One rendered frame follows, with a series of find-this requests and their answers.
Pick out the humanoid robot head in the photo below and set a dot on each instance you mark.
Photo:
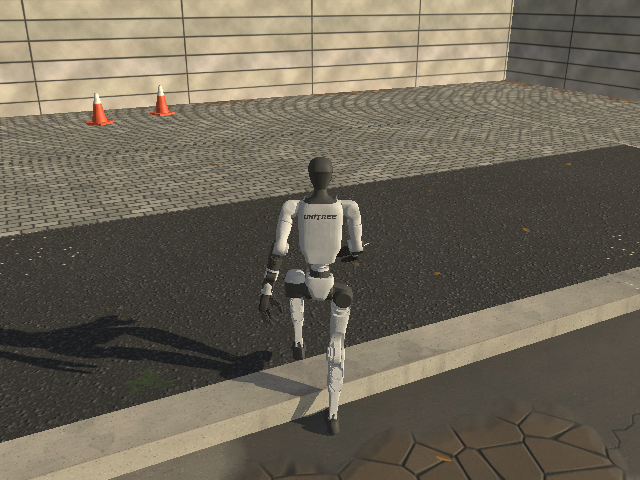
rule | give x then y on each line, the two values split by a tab
320	172

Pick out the robot right forearm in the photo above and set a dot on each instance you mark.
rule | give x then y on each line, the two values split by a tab
354	254

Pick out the robot right hand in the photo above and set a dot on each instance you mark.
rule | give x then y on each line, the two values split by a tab
344	251

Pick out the robot left forearm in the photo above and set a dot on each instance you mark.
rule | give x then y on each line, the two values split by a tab
271	273

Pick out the right robot upper arm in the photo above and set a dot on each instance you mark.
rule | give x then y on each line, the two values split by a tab
351	211

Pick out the left robot upper arm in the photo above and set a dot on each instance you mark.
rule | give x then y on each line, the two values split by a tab
289	210

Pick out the robot right shin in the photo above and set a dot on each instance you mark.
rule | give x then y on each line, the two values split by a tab
334	382

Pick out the robot left hand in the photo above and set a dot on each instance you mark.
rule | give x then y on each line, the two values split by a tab
264	310

